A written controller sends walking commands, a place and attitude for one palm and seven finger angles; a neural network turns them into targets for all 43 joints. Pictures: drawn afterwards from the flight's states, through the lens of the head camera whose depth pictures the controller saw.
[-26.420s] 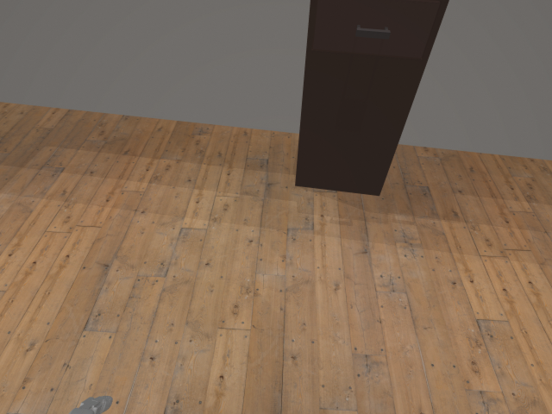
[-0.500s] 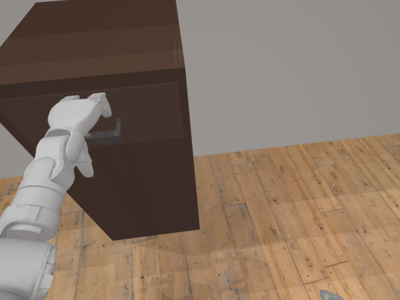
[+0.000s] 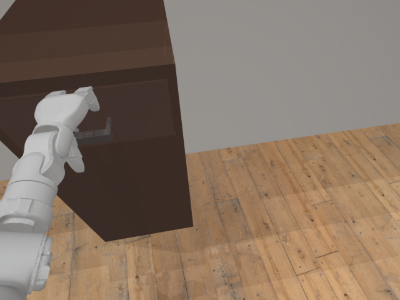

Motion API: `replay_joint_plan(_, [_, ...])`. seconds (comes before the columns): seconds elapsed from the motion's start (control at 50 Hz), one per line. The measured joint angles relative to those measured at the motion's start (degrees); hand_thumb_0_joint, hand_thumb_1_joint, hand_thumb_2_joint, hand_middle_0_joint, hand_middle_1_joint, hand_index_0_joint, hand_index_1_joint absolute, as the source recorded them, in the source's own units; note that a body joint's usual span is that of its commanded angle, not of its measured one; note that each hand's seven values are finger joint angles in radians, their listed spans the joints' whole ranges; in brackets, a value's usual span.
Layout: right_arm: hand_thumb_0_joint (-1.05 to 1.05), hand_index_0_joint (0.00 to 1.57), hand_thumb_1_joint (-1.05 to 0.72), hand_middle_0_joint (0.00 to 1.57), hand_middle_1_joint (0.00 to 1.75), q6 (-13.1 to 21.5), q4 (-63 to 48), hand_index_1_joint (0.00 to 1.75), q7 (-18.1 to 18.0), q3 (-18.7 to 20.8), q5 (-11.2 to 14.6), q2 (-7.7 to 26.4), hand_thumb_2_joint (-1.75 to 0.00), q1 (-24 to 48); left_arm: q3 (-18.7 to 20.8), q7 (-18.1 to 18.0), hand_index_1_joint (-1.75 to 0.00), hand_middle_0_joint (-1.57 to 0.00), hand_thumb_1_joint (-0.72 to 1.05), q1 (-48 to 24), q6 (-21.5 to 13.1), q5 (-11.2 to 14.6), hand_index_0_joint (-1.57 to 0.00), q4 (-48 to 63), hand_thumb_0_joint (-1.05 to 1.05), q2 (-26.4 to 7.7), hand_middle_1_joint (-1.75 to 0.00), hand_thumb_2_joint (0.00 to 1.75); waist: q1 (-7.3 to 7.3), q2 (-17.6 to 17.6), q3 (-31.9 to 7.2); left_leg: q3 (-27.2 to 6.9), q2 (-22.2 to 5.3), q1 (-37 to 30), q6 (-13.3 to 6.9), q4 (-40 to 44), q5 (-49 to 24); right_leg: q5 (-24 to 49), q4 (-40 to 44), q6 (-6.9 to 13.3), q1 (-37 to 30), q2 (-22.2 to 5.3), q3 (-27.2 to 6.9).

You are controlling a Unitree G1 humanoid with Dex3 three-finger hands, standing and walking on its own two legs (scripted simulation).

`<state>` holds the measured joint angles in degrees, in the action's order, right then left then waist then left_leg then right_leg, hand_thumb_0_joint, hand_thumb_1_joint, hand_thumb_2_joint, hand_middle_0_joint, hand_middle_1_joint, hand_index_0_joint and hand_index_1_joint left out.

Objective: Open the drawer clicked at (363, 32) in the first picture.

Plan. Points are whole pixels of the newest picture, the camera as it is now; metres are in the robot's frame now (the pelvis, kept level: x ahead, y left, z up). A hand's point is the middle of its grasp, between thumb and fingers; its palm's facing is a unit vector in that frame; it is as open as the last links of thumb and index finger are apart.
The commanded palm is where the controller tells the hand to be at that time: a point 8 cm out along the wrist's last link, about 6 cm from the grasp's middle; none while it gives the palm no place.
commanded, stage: re-aim the fingers above the handle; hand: left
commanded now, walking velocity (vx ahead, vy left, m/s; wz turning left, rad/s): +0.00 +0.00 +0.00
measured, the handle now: (88, 130) +0.48 +0.27 +0.06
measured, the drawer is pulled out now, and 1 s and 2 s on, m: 0.00 0.00 0.00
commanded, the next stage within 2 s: lower the fingers behind the handle in 1.46 s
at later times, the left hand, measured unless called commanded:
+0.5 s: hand (65, 128) +0.43 +0.28 +0.11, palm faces -0.04 -0.02 -1.00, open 13.7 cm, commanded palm +0.42 +0.28 +0.17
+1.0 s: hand (71, 127) +0.44 +0.27 +0.11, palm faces +0.00 -0.03 -1.00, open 13.7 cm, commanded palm +0.42 +0.28 +0.18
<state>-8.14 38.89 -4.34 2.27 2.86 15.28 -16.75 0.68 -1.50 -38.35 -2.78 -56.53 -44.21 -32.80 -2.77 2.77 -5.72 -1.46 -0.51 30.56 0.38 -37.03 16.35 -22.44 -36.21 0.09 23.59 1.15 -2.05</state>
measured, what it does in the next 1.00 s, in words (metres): stands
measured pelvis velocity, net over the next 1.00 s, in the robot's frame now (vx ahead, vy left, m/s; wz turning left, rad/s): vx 0.00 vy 0.00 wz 0.01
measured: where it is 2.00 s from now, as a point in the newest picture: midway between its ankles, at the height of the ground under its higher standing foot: outside the picture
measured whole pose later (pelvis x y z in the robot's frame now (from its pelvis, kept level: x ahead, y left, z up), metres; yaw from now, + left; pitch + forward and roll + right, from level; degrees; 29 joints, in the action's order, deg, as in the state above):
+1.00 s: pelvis +0.00 +0.00 +0.00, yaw +0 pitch +10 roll -1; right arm -7.2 39.4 -3.4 1.8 2.7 14.6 -15.5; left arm -1.2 -3.8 -38.7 2.5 -56.1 -43.5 -31.6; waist -2.2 3.5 -6.2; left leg -1.7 -0.2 30.5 0.1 -37.1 16.5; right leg -22.4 -35.8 -0.2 23.1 0.9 -1.8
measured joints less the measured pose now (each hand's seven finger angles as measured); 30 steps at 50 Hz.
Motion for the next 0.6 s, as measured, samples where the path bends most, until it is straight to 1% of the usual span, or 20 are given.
replay_joint_plan(0.06, [0.01, 0.2, -0.91, 0.21, 0.3, 0.4, 0.1, 0.3, 0.2, 0.2, 0.0, 0.1, -0.9, -0.1, 0.3, -1.9, -1.2, -0.36, -0.49, -0.4, -1.0, -0.3, -0.32, -0.2, 0.0, 0.1, -1.23, 0.3, 0.16, 0.0, 0.1, -0.1, 0.0, 1.0, -0.1, -0.6, 0.1, 0.0, -0.5, -0.1, 0.9, 0.0, 0.1])
replay_joint_plan(0.12, [0.01, 0.2, -0.91, 0.21, 0.3, 0.5, 0.5, 0.3, 0.3, 0.3, 0.0, 0.2, -0.9, 0.1, 0.2, -3.5, -1.21, -0.37, -0.49, -0.8, -1.0, -0.6, -0.33, -0.6, -0.01, 0.4, -1.23, 0.3, 0.22, 0.1, 0.1, -0.1, 0.1, 1.7, -0.2, -1.0, 0.0, 0.0, -0.7, -0.2, 1.6, 0.0, 0.1])
replay_joint_plan(0.2, [0.01, 0.2, -0.91, 0.21, 0.3, 0.6, 0.8, 0.3, 0.5, 0.1, -0.1, -0.2, -0.9, 0.4, 0.0, -4.3, -1.23, -0.39, -0.49, -1.3, 0.5, -0.8, -0.35, -1.4, -0.01, 1.0, -1.23, 0.3, 0.09, 0.3, -0.2, 0.0, 0.1, 2.0, -0.3, -0.9, -0.2, 0.2, -0.8, -0.3, 1.9, -0.1, 0.0])
replay_joint_plan(0.26, [0.01, 0.2, -0.91, 0.21, 0.3, 0.6, 0.6, 0.3, 0.5, -0.2, 0.0, -0.5, -0.9, 0.5, 0.4, -4.7, -1.24, -0.38, -0.49, -1.2, 2.1, -1.2, -0.36, -2.0, -0.01, 0.9, -1.22, 0.3, -0.2, 0.4, -0.5, 0.2, 0.0, 1.5, -0.3, -0.6, -0.3, 0.4, -0.5, -0.3, 1.6, 0.0, -0.2])
replay_joint_plan(0.38, [0.01, 0.2, -0.9, 0.21, 0.3, 0.8, 0.4, 0.3, 0.0, -0.8, 0.2, -0.7, -0.9, 0.4, -0.2, -3.1, -1.24, -0.35, -0.49, -2.3, 3.6, -1.1, -0.37, -4.0, 0.0, -0.1, -1.21, 0.3, -0.44, 0.5, -0.5, 0.3, 0.0, 0.6, -0.2, 0.1, -0.6, 0.7, 0.0, -0.3, 0.7, 0.0, -0.3])
replay_joint_plan(0.46, [0.01, 0.2, -0.9, 0.21, 0.3, 0.9, 0.1, 0.3, -0.1, -0.7, 0.2, -0.4, -0.9, 0.0, -0.5, -1.8, -1.22, -0.34, -0.49, -2.6, 3.9, -0.8, -0.36, -4.4, 0.0, -0.8, -1.21, 0.3, -0.32, 0.5, -0.5, 0.2, 0.0, 0.2, -0.2, 0.3, -0.7, 0.7, 0.3, -0.3, 0.3, 0.0, -0.2])
replay_joint_plan(0.6, [0.01, 0.2, -0.9, 0.21, 0.3, 1.2, 0.2, 0.3, -0.2, -0.2, 0.0, 0.2, -0.9, -0.5, -1.2, -0.2, -1.21, -0.32, -0.49, -2.4, 2.1, -0.3, -0.33, -3.6, -0.01, -1.2, -1.2, 0.3, 0.14, 0.1, -0.1, -0.1, 0.1, 0.6, -0.2, 0.1, -0.6, 0.6, 0.3, -0.3, 0.4, -0.1, 0.1])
